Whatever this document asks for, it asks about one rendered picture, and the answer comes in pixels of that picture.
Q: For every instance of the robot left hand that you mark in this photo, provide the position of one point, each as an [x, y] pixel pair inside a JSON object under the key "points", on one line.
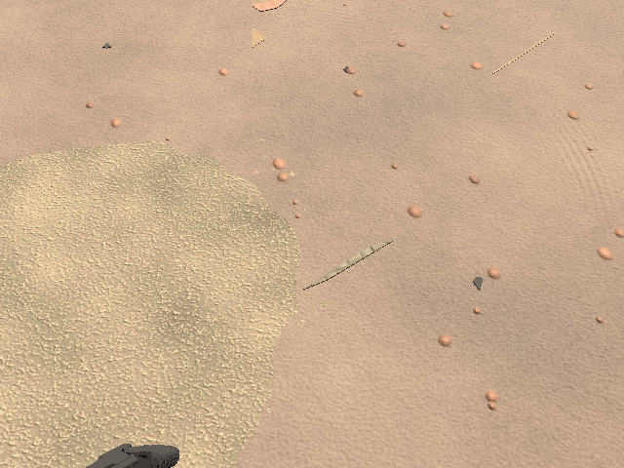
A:
{"points": [[146, 456]]}

